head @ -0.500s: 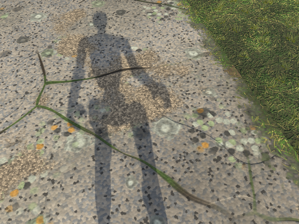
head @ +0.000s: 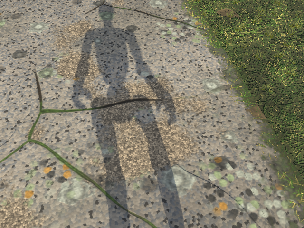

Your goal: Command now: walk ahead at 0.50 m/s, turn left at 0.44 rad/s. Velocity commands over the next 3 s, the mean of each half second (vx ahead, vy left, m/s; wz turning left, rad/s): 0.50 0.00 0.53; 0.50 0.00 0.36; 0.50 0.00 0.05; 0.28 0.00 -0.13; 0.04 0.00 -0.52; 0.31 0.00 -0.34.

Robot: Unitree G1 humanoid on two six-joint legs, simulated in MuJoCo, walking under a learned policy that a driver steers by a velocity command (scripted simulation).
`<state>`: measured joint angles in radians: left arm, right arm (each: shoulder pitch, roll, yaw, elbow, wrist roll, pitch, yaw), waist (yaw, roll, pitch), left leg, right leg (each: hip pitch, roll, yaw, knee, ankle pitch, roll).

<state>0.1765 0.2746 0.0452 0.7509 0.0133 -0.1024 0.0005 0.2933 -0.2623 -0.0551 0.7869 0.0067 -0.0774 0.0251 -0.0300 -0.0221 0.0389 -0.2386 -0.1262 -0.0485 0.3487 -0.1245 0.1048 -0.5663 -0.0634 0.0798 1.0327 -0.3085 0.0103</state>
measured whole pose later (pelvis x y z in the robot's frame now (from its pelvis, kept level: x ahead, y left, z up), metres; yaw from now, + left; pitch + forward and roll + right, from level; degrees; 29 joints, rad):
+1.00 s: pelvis +0.49 +0.11 +0.00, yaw +29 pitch +1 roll +1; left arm 0.19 0.31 0.05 0.80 -0.01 -0.08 -0.01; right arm 0.30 -0.27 -0.05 0.70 0.00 -0.06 0.03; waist -0.02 -0.04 0.03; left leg -0.22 -0.07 0.02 0.36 -0.17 0.08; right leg -0.60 -0.13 0.03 1.07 -0.27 0.02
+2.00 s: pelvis +0.92 +0.31 -0.01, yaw +22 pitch +2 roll +0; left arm 0.23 0.31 0.07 0.83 -0.02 0.04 0.04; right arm 0.10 -0.24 -0.04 0.75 -0.03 -0.03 -0.01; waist 0.02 -0.04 0.05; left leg -0.39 0.03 0.10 0.45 -0.09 0.04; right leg -0.51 -0.04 0.02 1.10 -0.49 0.07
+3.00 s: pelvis +1.08 +0.29 +0.00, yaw -4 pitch +2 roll +0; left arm 0.13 0.28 0.06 0.66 -0.02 -0.05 -0.02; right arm 0.40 -0.26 -0.05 0.94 0.02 -0.07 0.00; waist -0.10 -0.04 0.01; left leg 0.02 0.01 0.00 0.24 -0.30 0.00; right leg -0.60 -0.06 0.02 0.67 -0.11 0.02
